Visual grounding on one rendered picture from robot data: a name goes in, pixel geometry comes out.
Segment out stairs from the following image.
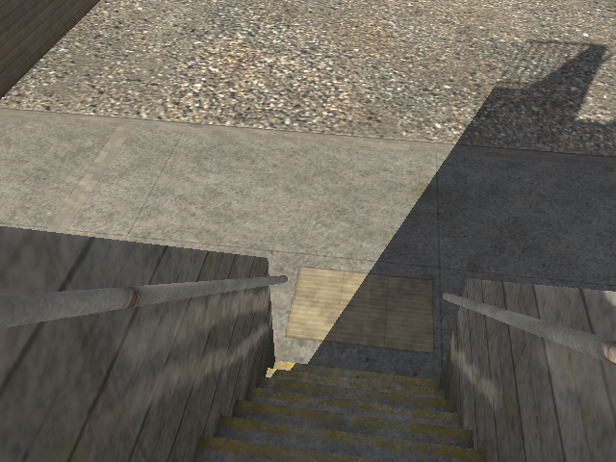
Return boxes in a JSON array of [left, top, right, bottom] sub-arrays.
[[174, 361, 487, 462]]

